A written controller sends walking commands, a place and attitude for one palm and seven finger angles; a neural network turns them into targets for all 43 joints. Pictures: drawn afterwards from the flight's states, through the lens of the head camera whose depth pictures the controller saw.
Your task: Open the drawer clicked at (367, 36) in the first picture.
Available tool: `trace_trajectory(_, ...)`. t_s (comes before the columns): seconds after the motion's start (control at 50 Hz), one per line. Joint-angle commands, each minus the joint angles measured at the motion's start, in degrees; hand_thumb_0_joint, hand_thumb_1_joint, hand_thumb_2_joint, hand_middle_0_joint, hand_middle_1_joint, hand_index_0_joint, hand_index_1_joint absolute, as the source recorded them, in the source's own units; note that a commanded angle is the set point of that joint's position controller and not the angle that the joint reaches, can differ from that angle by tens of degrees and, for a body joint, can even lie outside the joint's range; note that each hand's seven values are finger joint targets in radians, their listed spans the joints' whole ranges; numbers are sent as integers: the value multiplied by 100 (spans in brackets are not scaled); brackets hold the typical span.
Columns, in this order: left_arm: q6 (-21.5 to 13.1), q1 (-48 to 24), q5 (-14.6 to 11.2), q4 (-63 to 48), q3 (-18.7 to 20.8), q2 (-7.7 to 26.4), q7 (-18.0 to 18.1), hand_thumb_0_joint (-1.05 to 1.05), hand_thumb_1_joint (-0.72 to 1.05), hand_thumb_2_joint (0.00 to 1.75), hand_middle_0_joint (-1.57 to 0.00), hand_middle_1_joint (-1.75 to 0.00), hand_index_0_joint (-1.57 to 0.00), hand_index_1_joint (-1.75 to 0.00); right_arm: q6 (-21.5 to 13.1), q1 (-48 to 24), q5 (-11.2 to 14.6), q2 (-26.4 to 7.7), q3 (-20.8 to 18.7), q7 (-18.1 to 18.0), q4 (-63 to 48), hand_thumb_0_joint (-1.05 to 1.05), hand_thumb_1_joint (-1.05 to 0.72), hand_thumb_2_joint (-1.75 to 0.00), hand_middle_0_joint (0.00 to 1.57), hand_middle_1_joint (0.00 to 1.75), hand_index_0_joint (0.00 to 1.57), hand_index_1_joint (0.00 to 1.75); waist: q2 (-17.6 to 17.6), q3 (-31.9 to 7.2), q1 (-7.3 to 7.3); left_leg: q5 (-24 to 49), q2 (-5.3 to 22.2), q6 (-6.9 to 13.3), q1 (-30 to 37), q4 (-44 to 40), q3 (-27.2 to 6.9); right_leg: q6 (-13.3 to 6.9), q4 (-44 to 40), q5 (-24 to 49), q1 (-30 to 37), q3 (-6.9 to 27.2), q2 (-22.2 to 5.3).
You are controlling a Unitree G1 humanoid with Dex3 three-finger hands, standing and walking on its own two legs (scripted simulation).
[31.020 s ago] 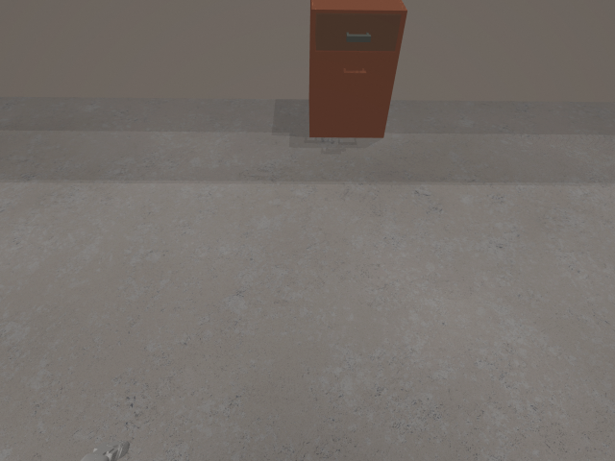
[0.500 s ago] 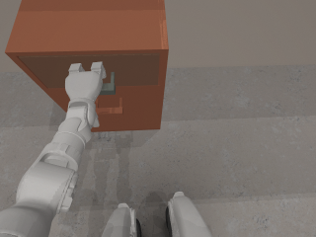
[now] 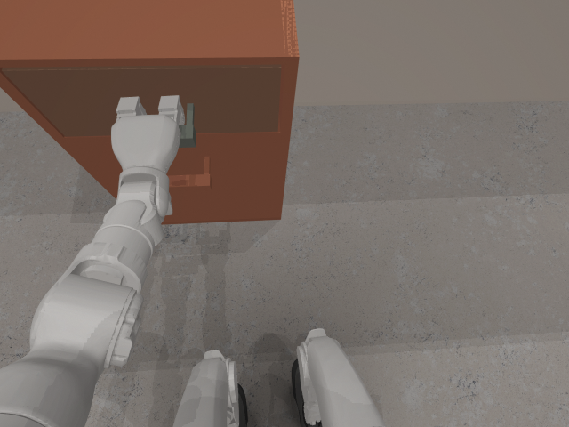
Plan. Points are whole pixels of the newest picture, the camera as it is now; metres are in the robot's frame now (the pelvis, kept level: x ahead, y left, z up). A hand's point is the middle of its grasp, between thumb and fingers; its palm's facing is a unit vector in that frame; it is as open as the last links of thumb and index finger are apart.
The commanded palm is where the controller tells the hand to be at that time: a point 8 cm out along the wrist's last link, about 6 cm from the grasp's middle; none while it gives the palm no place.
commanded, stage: lower the fingers behind the handle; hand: left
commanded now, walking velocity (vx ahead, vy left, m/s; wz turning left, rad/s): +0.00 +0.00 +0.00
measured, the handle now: (160, 124) +0.58 +0.14 -0.05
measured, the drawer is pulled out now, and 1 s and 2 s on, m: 0.00 0.00 0.03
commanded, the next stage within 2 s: close the thumb around the handle in 0.74 s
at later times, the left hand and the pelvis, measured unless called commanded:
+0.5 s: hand (162, 164) +0.52 +0.14 -0.07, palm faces -0.02 -0.02 -1.00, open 14.0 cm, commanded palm +0.49 +0.14 -0.03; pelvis -0.01 +0.00 -0.02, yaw +0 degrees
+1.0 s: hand (162, 165) +0.52 +0.14 -0.07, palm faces -0.03 -0.03 -1.00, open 13.3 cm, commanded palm +0.49 +0.14 -0.03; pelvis +0.00 +0.00 -0.02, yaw +0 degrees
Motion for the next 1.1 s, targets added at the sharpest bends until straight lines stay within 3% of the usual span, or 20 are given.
trace_trajectory(0.0,6,-2091,-48,-724,80,894,36,0,-50,30,-30,-120,-30,-120,-123,1139,-12,-911,-300,-75,-155,0,-90,-90,20,30,20,30,54,-3117,-257,1887,-102,156,1465,-691,-159,72,-844,1788,2482,178,106)
trace_trajectory(0.04,-52,-1997,-28,-703,99,929,-12,0,-50,30,-30,-120,-30,-120,-143,1133,-16,-907,-286,-74,-162,0,-90,-90,20,30,20,30,58,-3042,-213,1833,-105,156,1335,-649,-149,61,-803,1741,2452,187,105)
trace_trajectory(0.06,-80,-2024,-34,-650,53,833,-45,0,-50,30,-30,-120,-30,-120,-157,1126,-20,-898,-292,-71,-152,0,-90,-90,20,30,20,30,-48,-3039,-271,1848,-102,169,1314,-611,-147,61,-784,1774,2410,196,108)
trace_trajectory(0.1,-152,-1902,-18,-648,183,1015,-70,0,-50,30,-30,-120,-30,-120,-170,1156,-29,-903,-281,-79,-148,0,-90,-90,20,30,20,30,-113,-3014,-229,1806,-97,181,1109,-509,-118,68,-718,1808,2434,225,106)
trace_trajectory(0.2,-287,-1790,47,-687,162,947,-59,0,-50,30,-30,-120,-30,-120,-192,1157,-40,-884,-293,-60,-160,0,-90,-90,20,30,20,30,-9,-2921,-197,1774,-91,167,968,-396,-111,47,-598,1732,2199,222,110)
trace_trajectory(0.24,-310,-1765,52,-803,175,942,-16,0,-50,30,-30,-120,-30,-120,-192,1167,-44,-873,-299,-34,-177,0,-90,-90,20,30,20,30,109,-3107,-134,1840,-98,155,975,-351,-119,30,-514,1790,2233,220,113)
trace_trajectory(0.34,-246,-1820,53,-866,119,816,99,0,-50,30,-30,-120,-30,-120,-184,1170,-49,-884,-337,-5,-160,0,-90,-90,20,30,20,30,114,-3194,-179,1833,-86,144,985,-270,-133,42,-439,1737,2084,193,115)
trace_trajectory(0.38,-245,-1991,62,-1102,246,997,147,0,-50,30,-30,-120,-30,-120,-182,1204,-44,-901,-342,3,-161,0,-90,-90,20,30,20,30,226,-3489,-131,2005,-70,129,1219,-296,-182,40,-381,1850,2146,160,101)
trace_trajectory(0.42,-159,-1969,18,-1078,237,972,156,0,-50,30,-30,-120,-30,-120,-167,1179,-31,-896,-339,5,-160,0,-90,-90,20,30,20,30,216,-3513,-132,2020,-76,133,1215,-301,-181,46,-398,1883,2209,160,105)
trace_trajectory(0.48,-61,-2017,18,-916,130,859,146,0,-50,30,-30,-120,-30,-120,-160,1184,-18,-891,-341,-12,-142,0,-90,-90,20,30,20,30,53,-3369,-236,1939,-73,145,1175,-314,-188,71,-447,1821,2177,149,101)
trace_trajectory(0.54,-43,-2045,-24,-1043,319,1146,96,0,-50,30,-30,-120,-30,-120,-159,1177,-14,-900,-318,-31,-144,0,-90,-90,20,30,20,30,68,-3513,-168,1973,-74,157,1148,-304,-159,69,-448,1949,2375,189,99)
trace_trajectory(0.58,-70,-2035,-53,-1021,199,987,37,0,-50,30,-30,-120,-30,-120,-167,1170,-17,-883,-310,-39,-154,0,-90,-90,20,30,20,30,101,-3458,-221,2016,-81,164,1173,-305,-155,79,-464,2004,2346,188,90)
trace_trajectory(0.6,-82,-1908,-63,-969,305,1120,14,0,-50,30,-30,-120,-30,-120,-163,1158,-7,-888,-288,-33,-152,0,-90,-90,20,30,20,30,89,-3328,-140,1944,-82,157,1069,-316,-145,65,-462,1942,2365,187,93)
trace_trajectory(0.74,-234,-1767,1,-894,212,983,-2,0,-50,30,-30,-120,-30,-120,-179,1136,-15,-881,-292,-48,-197,0,-90,-90,20,30,20,30,23,-3089,-168,1841,-73,158,1022,-327,-165,52,-474,1737,2145,178,108)
trace_trajectory(0.82,-292,-1892,6,-1040,274,1062,54,0,-50,30,-30,-120,-30,-120,-197,1154,-36,-885,-305,-43,-193,0,-90,-90,20,30,20,30,153,-3255,-165,1924,-72,158,1061,-292,-146,53,-434,1839,2175,185,95)
trace_trajectory(0.84,-265,-1765,36,-952,302,1084,72,0,-44,32,-30,-121,-30,-121,-180,1156,-25,-887,-305,-40,-195,0,-90,-90,20,30,20,30,114,-3242,-115,1973,-79,150,1061,-291,-147,41,-415,1874,2190,184,106)
trace_trajectory(0.86,-267,-1906,16,-986,226,964,77,0,-39,35,-31,-121,-31,-121,-183,1155,-34,-880,-312,-29,-185,0,-90,-90,20,30,20,30,127,-3243,-180,2019,-68,149,1120,-295,-172,44,-410,1897,2118,167,99)
trace_trajectory(0.9,-261,-1931,64,-1045,278,1043,137,0,-28,40,-32,-122,-32,-122,-166,1191,-33,-907,-326,-22,-169,0,-90,-90,20,30,20,30,228,-3296,-147,2090,-53,130,1254,-305,-216,31,-380,1860,2017,132,106)
trace_trajectory(0.92,-253,-1974,49,-1120,188,911,157,0,-22,42,-32,-123,-32,-123,-165,1176,-36,-891,-336,-14,-185,0,-90,-90,20,30,20,30,291,-3415,-167,2137,-55,132,1339,-299,-211,35,-388,1902,2036,135,107)
trace_trajectory(1.08,-90,-2147,4,-1006,131,843,150,0,23,61,-35,-128,-35,-128,-129,1211,-34,-910,-341,-2,-139,0,-90,-90,20,30,20,30,239,-3370,-261,2229,-34,122,1479,-338,-273,49,-402,1930,1971,81,102)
